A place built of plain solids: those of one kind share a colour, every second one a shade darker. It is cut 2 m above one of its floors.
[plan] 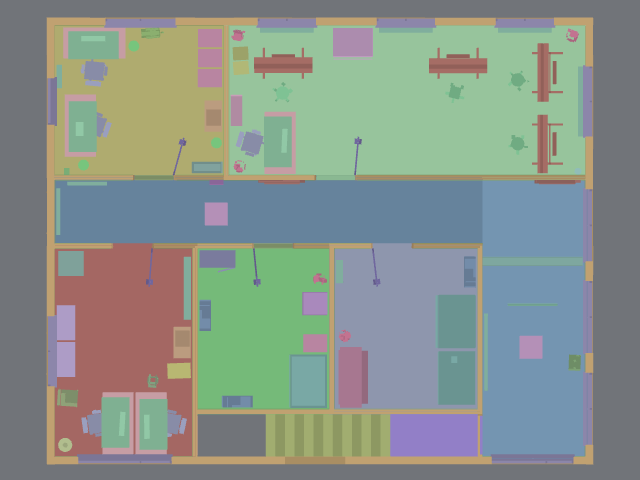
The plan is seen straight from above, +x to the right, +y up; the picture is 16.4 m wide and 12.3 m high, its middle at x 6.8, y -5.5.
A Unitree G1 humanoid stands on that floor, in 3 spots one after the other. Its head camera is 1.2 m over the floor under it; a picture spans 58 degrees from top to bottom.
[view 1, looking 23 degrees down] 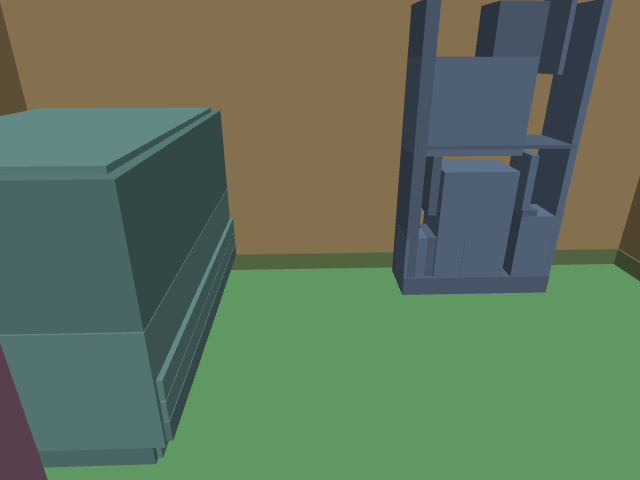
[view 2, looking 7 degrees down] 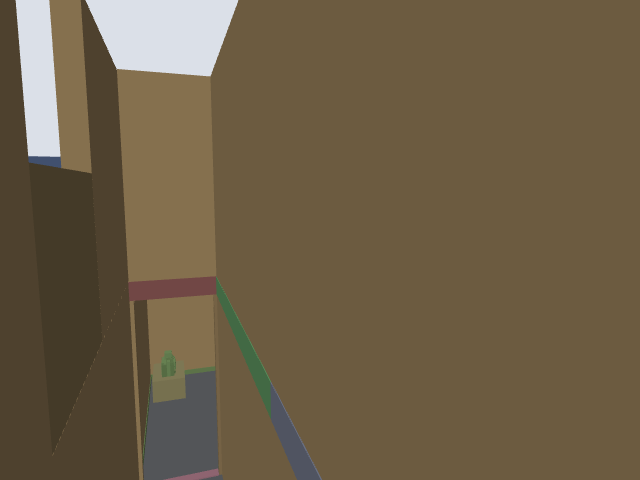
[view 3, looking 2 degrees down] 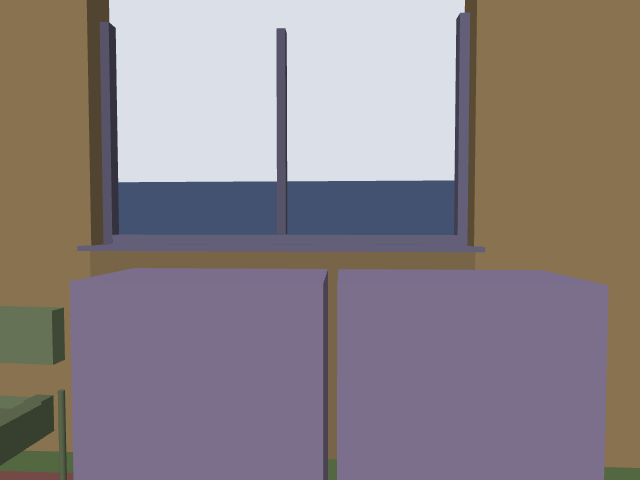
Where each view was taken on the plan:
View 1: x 5.60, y -7.45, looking -92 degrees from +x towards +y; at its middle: wall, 2.60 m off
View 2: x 9.55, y -10.51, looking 161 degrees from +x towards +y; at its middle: wall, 1.69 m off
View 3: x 2.00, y -8.05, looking -177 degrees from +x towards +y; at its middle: window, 2.11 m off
